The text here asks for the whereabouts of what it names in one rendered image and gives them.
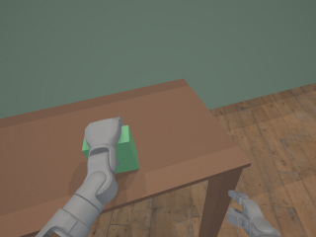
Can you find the left robot hand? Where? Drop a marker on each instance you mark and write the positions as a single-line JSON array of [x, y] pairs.
[[104, 131]]

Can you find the table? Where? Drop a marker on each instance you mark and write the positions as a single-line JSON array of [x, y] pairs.
[[179, 143]]

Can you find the sponge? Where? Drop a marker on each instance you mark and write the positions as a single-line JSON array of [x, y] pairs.
[[126, 151]]

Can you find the right robot hand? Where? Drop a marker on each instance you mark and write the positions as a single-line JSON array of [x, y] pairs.
[[250, 210]]

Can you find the robot right forearm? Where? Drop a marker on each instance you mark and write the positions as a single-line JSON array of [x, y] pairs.
[[259, 227]]

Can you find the robot left forearm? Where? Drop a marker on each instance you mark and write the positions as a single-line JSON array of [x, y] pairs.
[[98, 188]]

